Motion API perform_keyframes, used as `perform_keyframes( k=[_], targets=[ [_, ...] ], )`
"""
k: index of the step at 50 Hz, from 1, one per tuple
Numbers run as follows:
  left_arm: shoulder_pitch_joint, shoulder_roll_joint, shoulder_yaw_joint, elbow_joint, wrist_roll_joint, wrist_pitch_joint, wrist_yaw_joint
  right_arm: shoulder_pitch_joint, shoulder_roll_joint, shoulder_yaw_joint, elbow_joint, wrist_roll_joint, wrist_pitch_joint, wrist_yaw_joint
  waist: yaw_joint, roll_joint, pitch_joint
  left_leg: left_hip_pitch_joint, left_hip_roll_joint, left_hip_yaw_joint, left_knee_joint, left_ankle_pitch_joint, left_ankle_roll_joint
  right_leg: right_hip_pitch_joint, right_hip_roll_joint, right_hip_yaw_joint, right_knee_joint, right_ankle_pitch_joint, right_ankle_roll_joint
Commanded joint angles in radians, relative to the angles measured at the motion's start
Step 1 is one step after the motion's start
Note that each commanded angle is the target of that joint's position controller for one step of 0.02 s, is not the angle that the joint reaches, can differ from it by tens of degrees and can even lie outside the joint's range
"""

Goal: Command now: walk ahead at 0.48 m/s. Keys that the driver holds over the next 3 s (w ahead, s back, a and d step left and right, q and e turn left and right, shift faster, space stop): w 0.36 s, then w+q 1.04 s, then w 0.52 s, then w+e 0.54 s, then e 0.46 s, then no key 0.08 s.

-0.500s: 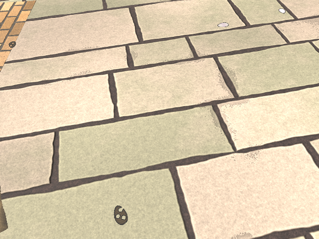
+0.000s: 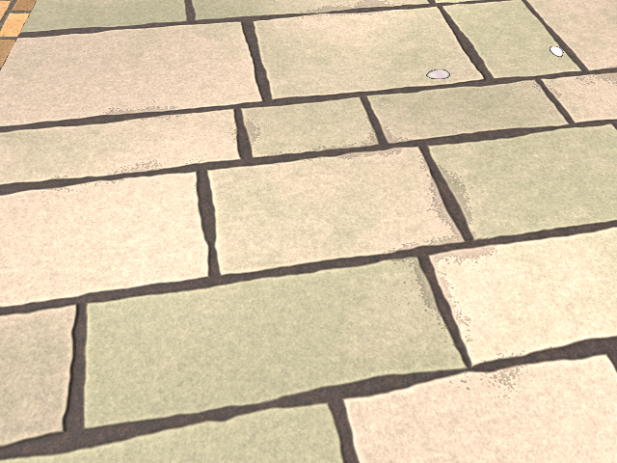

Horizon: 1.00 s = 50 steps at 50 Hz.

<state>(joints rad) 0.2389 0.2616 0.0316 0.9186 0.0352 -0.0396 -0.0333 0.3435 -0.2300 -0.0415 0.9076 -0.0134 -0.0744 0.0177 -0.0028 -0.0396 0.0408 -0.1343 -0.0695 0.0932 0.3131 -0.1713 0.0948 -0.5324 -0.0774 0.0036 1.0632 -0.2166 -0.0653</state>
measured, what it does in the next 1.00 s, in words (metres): walks ahead, turning left: right foot, then left foot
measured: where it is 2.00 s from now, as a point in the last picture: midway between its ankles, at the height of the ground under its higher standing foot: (224, 269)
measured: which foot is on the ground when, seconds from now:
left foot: down 0.00-0.34, up 0.36-0.84, down 0.86-1.00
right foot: up 0.00-0.30, down 0.32-0.88, up 0.90-1.00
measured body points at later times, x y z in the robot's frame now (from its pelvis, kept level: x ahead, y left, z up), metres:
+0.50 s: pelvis +0.29 -0.05 +0.00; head +0.31 -0.06 +0.44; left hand +0.35 +0.22 -0.14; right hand +0.33 -0.30 -0.15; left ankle +0.24 +0.09 -0.66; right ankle +0.32 -0.11 -0.75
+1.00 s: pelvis +0.56 +0.03 -0.01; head +0.59 +0.04 +0.43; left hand +0.55 +0.29 -0.15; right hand +0.73 -0.21 -0.14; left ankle +0.59 +0.07 -0.75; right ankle +0.51 -0.13 -0.64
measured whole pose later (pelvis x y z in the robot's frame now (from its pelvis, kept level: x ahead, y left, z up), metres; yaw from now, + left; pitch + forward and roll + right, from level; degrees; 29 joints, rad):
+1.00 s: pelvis +0.56 +0.03 -0.01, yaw +19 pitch +0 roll +0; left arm 0.24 0.22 0.04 0.90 0.02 -0.08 0.00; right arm 0.21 -0.26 -0.08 0.90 -0.01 -0.02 0.01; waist 0.01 -0.01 0.07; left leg -0.29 -0.12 0.06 0.49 -0.19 0.14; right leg -0.40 -0.07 -0.02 1.23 -0.34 -0.01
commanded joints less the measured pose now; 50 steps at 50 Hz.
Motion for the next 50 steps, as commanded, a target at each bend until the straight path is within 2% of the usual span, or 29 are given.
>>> perform_keyframes(
  k=[1, 6, 9, 11, 13, 14, 15, 16, 17, 18, 19, 20, 21, 22, 24, 27, 32, 36, 39, 41, 42, 43, 44, 45, 46, 47, 48, 49, 50],
  targets=[
    [-0.030, 0.048, 0.009, -0.051, 0.003, 0.007, -0.006, 0.038, -0.113, -0.021, -0.017, 0.005, -0.022, -0.003, 0.012, 0.088, 0.056, -0.005, 0.267, -0.222, -0.243, 0.048, 0.123, -0.129, -0.046, -0.006, -0.070, 0.103, 0.030],
    [-0.215, 0.017, -0.006, -0.108, -0.004, -0.003, -0.010, 0.110, -0.110, -0.016, 0.029, 0.008, -0.025, -0.008, -0.030, 0.087, 0.069, 0.052, 0.235, -0.139, -0.224, 0.222, 0.102, -0.113, -0.015, -0.057, -0.342, 0.249, 0.049],
    [-0.288, 0.020, -0.008, -0.134, -0.007, -0.006, -0.007, 0.157, -0.112, -0.014, 0.058, 0.002, -0.023, -0.016, -0.051, 0.091, 0.074, 0.138, 0.257, -0.130, -0.195, 0.333, 0.101, -0.097, 0.009, -0.075, -0.436, 0.251, 0.031],
    [-0.304, 0.030, -0.005, -0.147, -0.006, -0.010, -0.004, 0.165, -0.119, -0.015, 0.074, -0.005, -0.019, -0.023, -0.047, 0.094, 0.074, 0.210, 0.282, -0.133, -0.157, 0.425, 0.097, -0.090, 0.022, -0.074, -0.476, 0.202, 0.008],
    [-0.266, 0.042, 0.002, -0.141, -0.007, -0.018, 0.001, 0.143, -0.131, -0.017, 0.080, -0.010, -0.014, -0.030, -0.018, 0.105, 0.051, 0.255, 0.293, -0.120, -0.075, 0.619, 0.082, -0.011, 0.056, -0.087, -0.516, 0.116, -0.024],
    [-0.195, 0.056, 0.010, -0.120, -0.006, -0.023, 0.008, 0.129, -0.141, -0.019, 0.082, -0.013, -0.012, -0.032, 0.014, 0.117, 0.011, 0.262, 0.289, -0.110, 0.015, 0.764, 0.068, 0.086, 0.089, -0.097, -0.533, 0.070, -0.043],
    [-0.056, 0.073, 0.022, -0.075, -0.004, -0.031, 0.017, 0.117, -0.147, -0.020, 0.085, -0.013, -0.007, -0.031, 0.073, 0.108, -0.063, 0.246, 0.265, -0.088, 0.178, 0.833, 0.052, 0.246, 0.122, -0.113, -0.586, 0.070, -0.068],
    [0.121, 0.115, 0.040, -0.022, 0.013, -0.041, 0.029, 0.110, -0.136, -0.014, 0.076, -0.006, -0.006, -0.029, 0.141, 0.082, -0.165, 0.104, 0.229, -0.060, 0.400, 0.683, 0.034, 0.503, 0.059, -0.047, -0.602, 0.081, -0.106],
    [0.257, 0.219, 0.068, -0.007, 0.039, -0.043, 0.042, 0.161, -0.053, 0.007, 0.034, 0.026, -0.010, -0.019, 0.143, -0.090, -0.314, -0.210, 0.120, -0.002, 0.764, 0.239, -0.008, 0.805, -0.233, 0.348, -0.629, -0.058, -0.196],
    [0.237, 0.227, 0.074, -0.001, 0.007, -0.027, 0.033, 0.205, -0.075, -0.007, 0.049, 0.027, -0.009, -0.018, 0.112, -0.177, -0.383, -0.416, -0.019, -0.089, 0.995, -0.353, -0.015, 0.876, -0.356, 0.711, -0.768, -0.041, -0.281],
    [0.123, 0.179, 0.065, -0.016, -0.017, -0.022, 0.029, 0.121, -0.127, -0.022, 0.038, 0.011, -0.004, -0.024, 0.075, -0.049, -0.221, -0.495, 0.059, -0.162, 1.029, -0.276, 0.000, 0.748, -0.311, 0.550, -0.777, -0.075, -0.243],
    [0.043, 0.108, 0.048, -0.031, -0.020, -0.029, 0.026, 0.060, -0.106, -0.017, 0.025, 0.009, -0.010, -0.019, 0.055, -0.002, -0.106, -0.488, 0.100, -0.160, 0.980, -0.194, 0.003, 0.594, -0.274, 0.409, -0.818, -0.032, -0.213],
    [0.006, 0.064, 0.036, -0.029, -0.014, -0.038, 0.026, 0.042, -0.083, -0.015, 0.029, 0.010, -0.006, -0.016, 0.024, 0.018, -0.042, -0.446, 0.134, -0.158, 0.912, -0.147, 0.004, 0.485, -0.226, 0.303, -0.861, 0.016, -0.165],
    [0.001, 0.039, 0.028, -0.015, -0.016, -0.046, 0.031, 0.042, -0.076, -0.017, 0.030, -0.008, 0.008, -0.011, 0.000, -0.004, -0.011, -0.403, 0.152, -0.160, 0.864, -0.126, -0.005, 0.410, -0.189, 0.224, -0.885, 0.071, -0.131],
    [0.032, 0.032, 0.024, 0.007, -0.014, -0.065, 0.034, 0.067, -0.048, -0.014, 0.044, -0.019, 0.034, 0.004, -0.021, -0.016, -0.010, -0.359, 0.152, -0.150, 0.846, -0.095, -0.020, 0.363, -0.164, 0.134, -0.915, 0.155, -0.112],
    [0.076, 0.060, 0.031, 0.029, -0.019, -0.083, 0.035, -0.022, -0.044, -0.017, 0.012, -0.015, 0.052, 0.015, -0.025, -0.011, 0.021, -0.459, 0.169, -0.138, 0.795, -0.002, -0.036, 0.382, -0.151, 0.029, -0.952, 0.219, -0.102],
    [0.123, 0.049, 0.023, 0.048, -0.020, -0.083, 0.041, -0.211, -0.025, -0.005, -0.057, -0.010, 0.046, 0.026, 0.007, -0.013, 0.060, -0.514, 0.159, -0.073, 0.538, 0.175, -0.050, 0.429, -0.110, -0.114, -0.949, 0.355, -0.072],
    [0.198, 0.066, 0.024, 0.076, -0.019, -0.075, 0.057, -0.333, -0.016, 0.008, -0.109, -0.016, 0.044, 0.033, 0.046, -0.013, 0.072, -0.497, 0.133, 0.010, 0.364, 0.187, -0.020, 0.548, -0.145, -0.170, -0.914, 0.484, -0.064],
    [0.201, 0.087, 0.028, 0.083, -0.012, -0.061, 0.069, -0.320, -0.035, 0.000, -0.120, -0.020, 0.043, 0.031, 0.021, -0.033, 0.047, -0.439, 0.082, 0.051, 0.311, 0.073, 0.031, 0.650, -0.172, -0.212, -0.797, 0.775, -0.053],
    [0.180, 0.116, 0.037, 0.077, -0.007, -0.047, 0.075, -0.220, -0.061, -0.015, -0.095, -0.023, 0.044, 0.025, -0.030, -0.061, -0.019, -0.316, 0.015, 0.081, 0.303, -0.039, 0.079, 0.679, -0.182, -0.238, -0.606, 1.020, -0.049],
    [0.173, 0.130, 0.042, 0.070, -0.006, -0.036, 0.074, -0.123, -0.084, -0.028, -0.067, -0.025, 0.040, 0.022, -0.069, -0.061, -0.077, -0.203, -0.016, 0.076, 0.268, -0.068, 0.106, 0.656, -0.184, -0.241, -0.443, 1.014, -0.048],
    [0.155, 0.137, 0.044, 0.054, -0.010, -0.031, 0.069, 0.026, -0.125, -0.051, -0.023, -0.035, 0.033, 0.014, -0.142, -0.019, -0.153, 0.011, -0.008, 0.019, 0.183, -0.047, 0.147, 0.532, -0.165, -0.255, -0.203, 0.848, -0.025],
    [0.169, 0.072, 0.029, 0.004, -0.024, -0.036, 0.058, 0.115, -0.237, -0.086, -0.016, -0.043, 0.034, -0.003, -0.153, 0.136, -0.259, 0.287, 0.247, -0.335, 0.157, -0.123, 0.243, 0.225, -0.085, -0.265, 0.151, 0.337, 0.017],
    [0.133, 0.059, 0.033, -0.062, -0.031, -0.046, 0.040, 0.071, -0.291, -0.097, -0.035, -0.017, 0.046, -0.001, -0.100, 0.261, -0.320, 0.449, 0.430, -0.853, -0.007, -0.051, 0.376, -0.113, 0.136, -0.100, 0.420, -0.329, 0.058],
    [0.017, 0.095, 0.036, -0.085, -0.018, -0.058, 0.035, 0.046, -0.264, -0.092, -0.029, 0.001, 0.056, -0.007, -0.111, 0.102, -0.205, 0.385, 0.395, -0.713, -0.032, -0.031, 0.334, -0.228, 0.053, 0.032, 0.408, -0.233, 0.044],
    [-0.001, 0.083, 0.031, -0.096, -0.028, -0.071, 0.032, -0.007, -0.213, -0.080, -0.030, 0.006, 0.054, -0.014, -0.077, 0.057, -0.101, 0.251, 0.371, -0.592, -0.049, 0.035, 0.293, -0.218, 0.011, 0.029, 0.324, -0.140, 0.040],
    [0.018, 0.079, 0.032, -0.081, -0.025, -0.072, 0.034, -0.053, -0.166, -0.068, -0.034, 0.004, 0.049, -0.016, -0.027, -0.005, -0.034, 0.128, 0.318, -0.502, -0.067, 0.143, 0.243, -0.157, -0.020, 0.026, 0.224, -0.104, 0.044],
    [0.028, 0.075, 0.033, -0.083, -0.006, -0.056, 0.035, -0.081, -0.141, -0.060, -0.036, 0.011, 0.042, -0.021, 0.007, -0.005, -0.013, 0.048, 0.269, -0.430, -0.076, 0.228, 0.217, -0.097, -0.036, 0.029, 0.163, -0.099, 0.059],
    [0.052, 0.063, 0.030, -0.078, 0.010, -0.034, 0.032, -0.094, -0.130, -0.054, -0.042, 0.014, 0.032, -0.022, 0.027, 0.014, -0.026, 0.006, 0.236, -0.384, -0.083, 0.273, 0.203, -0.042, -0.043, 0.029, 0.121, -0.090, 0.074]
  ],
)
Next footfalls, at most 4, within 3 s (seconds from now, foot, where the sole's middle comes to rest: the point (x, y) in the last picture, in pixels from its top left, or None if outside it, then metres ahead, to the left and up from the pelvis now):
0.32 right None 0.36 -0.11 -0.78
0.86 left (272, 407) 0.63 0.08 -0.78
1.40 right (284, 277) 0.99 0.07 -0.78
1.88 left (167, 261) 1.04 0.38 -0.78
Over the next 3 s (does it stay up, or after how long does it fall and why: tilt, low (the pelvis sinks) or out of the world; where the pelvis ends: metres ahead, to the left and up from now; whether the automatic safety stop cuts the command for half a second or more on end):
stays up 1.39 0.49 -0.02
